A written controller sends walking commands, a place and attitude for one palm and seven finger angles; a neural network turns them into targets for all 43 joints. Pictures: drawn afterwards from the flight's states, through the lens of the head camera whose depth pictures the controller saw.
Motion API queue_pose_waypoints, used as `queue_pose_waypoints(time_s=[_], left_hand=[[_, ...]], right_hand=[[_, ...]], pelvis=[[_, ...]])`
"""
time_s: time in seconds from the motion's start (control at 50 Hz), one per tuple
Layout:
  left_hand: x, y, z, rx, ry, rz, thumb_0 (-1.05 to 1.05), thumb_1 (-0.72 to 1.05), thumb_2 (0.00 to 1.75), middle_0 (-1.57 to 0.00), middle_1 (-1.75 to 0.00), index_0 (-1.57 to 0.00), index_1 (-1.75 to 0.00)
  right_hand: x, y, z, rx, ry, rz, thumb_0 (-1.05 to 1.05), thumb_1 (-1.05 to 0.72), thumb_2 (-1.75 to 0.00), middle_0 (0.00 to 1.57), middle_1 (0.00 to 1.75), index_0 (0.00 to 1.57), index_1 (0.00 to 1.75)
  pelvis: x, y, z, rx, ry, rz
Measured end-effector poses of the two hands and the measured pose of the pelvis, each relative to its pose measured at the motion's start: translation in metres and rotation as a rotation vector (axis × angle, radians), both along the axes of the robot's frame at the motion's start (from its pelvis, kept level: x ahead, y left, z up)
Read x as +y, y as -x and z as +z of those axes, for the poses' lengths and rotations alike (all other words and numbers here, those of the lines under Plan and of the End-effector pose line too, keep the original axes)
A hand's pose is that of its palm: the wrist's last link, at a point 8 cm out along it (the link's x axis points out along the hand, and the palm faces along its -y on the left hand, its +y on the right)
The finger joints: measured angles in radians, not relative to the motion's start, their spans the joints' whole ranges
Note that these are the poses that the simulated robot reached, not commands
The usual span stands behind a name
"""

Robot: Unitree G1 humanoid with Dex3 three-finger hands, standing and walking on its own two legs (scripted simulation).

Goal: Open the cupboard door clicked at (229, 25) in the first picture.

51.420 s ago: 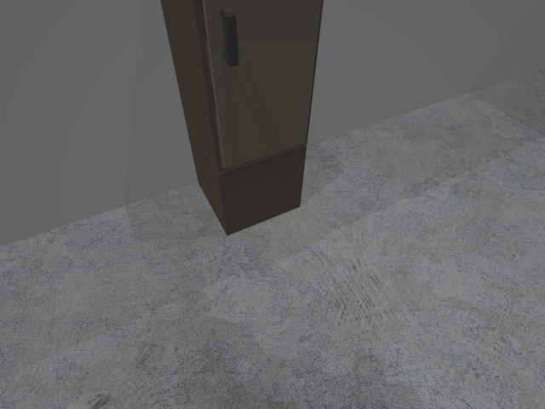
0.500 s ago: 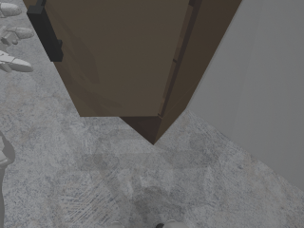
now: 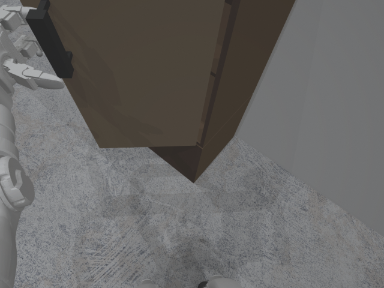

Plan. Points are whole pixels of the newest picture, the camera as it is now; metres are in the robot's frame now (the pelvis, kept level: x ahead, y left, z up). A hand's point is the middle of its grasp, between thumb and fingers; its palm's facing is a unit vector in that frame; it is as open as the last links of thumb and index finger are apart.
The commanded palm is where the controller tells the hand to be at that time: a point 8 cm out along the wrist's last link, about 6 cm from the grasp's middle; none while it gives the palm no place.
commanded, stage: slide the fingers in behind the handle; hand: left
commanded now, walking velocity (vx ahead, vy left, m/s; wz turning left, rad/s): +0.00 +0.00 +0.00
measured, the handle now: (55, 39) +0.57 +0.21 +0.15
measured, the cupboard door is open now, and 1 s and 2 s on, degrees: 43 43 44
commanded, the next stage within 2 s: close the thumb around the handle in 0.80 s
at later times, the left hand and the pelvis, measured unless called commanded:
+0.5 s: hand (58, 53) +0.52 +0.20 +0.16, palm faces -0.02 -1.00 +0.01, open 14.0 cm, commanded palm +0.50 +0.25 +0.15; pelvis +0.00 -0.01 +0.00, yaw -1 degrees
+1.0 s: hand (51, 57) +0.52 +0.21 +0.15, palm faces -0.02 -1.00 +0.03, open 13.8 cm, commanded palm +0.50 +0.25 +0.15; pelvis +0.00 +0.00 +0.00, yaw +0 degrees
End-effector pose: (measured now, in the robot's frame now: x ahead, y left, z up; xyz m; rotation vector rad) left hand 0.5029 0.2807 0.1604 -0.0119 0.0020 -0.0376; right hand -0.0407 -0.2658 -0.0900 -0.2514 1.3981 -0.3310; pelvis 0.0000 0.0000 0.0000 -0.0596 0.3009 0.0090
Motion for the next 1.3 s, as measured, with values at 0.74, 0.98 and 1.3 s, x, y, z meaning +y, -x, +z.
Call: queue_pose_waypoints(time_s=[0.74, 0.98, 1.3], left_hand=[[-0.019, 0.002, -0.003, 0.014, -0.006, 0.03, -0.01, -0.5, 0.3, -0.3, -1.2, -0.3, -1.2], [-0.017, -0.001, -0.01, 0.033, 0.012, 0.012, -0.01, -0.48, 0.3, -0.3, -1.2, -0.3, -1.2], [-0.017, -0.001, -0.006, 0.021, -0.003, 0.012, -0.01, 0.15, 0.58, -0.34, -1.27, -0.35, -1.27]], right_hand=[[-0.009, -0.024, -0.003, -0.084, -0.018, 0.014, 0.0, -0.9, -0.9, 0.21, 0.3, 0.2, 0.3], [-0.009, -0.018, 0.001, -0.062, 0.007, 0.007, 0.0, -0.9, -0.9, 0.2, 0.3, 0.2, 0.3], [0.006, -0.01, -0.003, -0.054, -0.02, -0.003, 0.0, -0.9, -0.9, 0.2, 0.3, 0.2, 0.3]], pelvis=[[-0.01, -0.002, 0.003, -0.016, -0.015, -0.011], [-0.004, -0.004, 0.002, -0.012, -0.009, -0.008], [0.003, -0.003, 0.001, -0.012, -0.004, -0.009]])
